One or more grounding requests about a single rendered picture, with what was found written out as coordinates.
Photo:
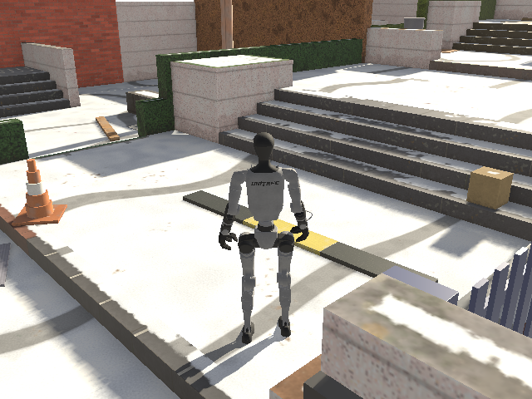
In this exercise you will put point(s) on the right robot forearm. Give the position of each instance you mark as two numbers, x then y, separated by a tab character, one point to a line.
301	218

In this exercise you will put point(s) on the left robot hand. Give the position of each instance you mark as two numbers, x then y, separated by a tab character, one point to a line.
228	238

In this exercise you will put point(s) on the right robot foot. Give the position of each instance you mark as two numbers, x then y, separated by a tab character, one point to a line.
285	330

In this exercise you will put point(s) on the left robot forearm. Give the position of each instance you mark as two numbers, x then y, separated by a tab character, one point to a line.
227	222

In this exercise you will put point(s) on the right robot hand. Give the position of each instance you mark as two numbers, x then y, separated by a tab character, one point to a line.
296	230

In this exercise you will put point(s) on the robot left upper arm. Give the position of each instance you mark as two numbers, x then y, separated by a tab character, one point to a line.
238	178

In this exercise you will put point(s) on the robot right upper arm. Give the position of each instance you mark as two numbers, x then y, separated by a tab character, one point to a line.
291	176

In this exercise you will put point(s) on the humanoid robot torso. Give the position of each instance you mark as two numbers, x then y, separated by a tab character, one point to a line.
265	200

